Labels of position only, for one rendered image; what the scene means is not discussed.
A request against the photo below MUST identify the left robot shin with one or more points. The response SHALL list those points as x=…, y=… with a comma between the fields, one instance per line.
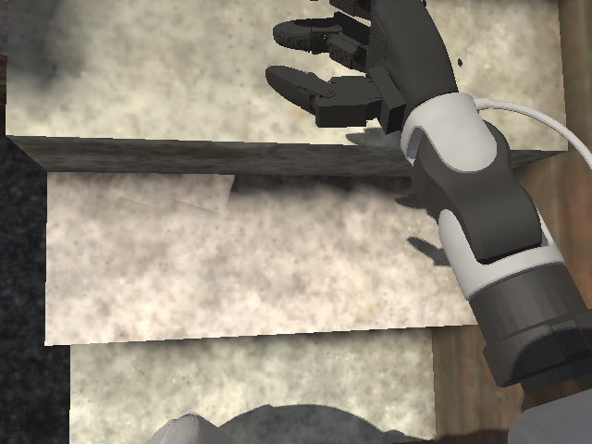
x=160, y=435

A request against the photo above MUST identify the right robot forearm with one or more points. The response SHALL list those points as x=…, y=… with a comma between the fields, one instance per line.
x=533, y=318

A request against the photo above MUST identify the robot right upper arm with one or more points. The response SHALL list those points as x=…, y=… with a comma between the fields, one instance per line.
x=564, y=421

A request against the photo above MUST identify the robot right hand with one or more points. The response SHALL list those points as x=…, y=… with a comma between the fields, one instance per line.
x=402, y=53

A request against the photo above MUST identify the robot left thigh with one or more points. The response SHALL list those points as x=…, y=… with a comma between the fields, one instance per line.
x=194, y=429

